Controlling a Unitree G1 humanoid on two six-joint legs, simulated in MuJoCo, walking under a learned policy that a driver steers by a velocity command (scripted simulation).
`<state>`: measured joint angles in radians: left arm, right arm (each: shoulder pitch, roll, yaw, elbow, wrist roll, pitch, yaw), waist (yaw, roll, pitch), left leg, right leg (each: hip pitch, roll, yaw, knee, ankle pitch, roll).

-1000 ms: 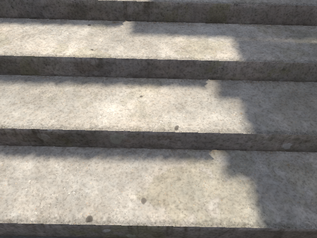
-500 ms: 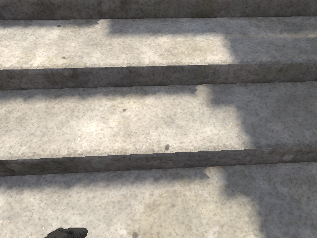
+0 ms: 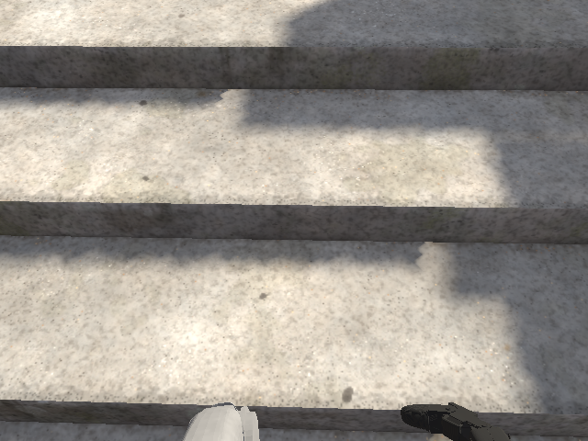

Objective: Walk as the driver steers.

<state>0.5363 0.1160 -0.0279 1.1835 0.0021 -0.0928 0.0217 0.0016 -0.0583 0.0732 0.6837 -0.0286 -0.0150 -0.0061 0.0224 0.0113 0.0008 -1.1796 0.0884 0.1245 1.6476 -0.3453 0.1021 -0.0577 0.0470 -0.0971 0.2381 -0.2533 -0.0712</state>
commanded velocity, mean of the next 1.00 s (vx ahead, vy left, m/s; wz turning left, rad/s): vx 0.50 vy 0.00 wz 0.49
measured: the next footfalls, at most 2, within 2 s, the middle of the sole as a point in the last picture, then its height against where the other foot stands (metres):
left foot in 0.10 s outside the picture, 0.12 m higher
right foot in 0.62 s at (331, 335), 0.12 m higher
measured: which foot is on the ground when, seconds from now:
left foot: up 0.00-0.08, down 0.10-0.64, up 0.66-1.00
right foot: down 0.00-0.10, up 0.12-0.60, down 0.62-1.00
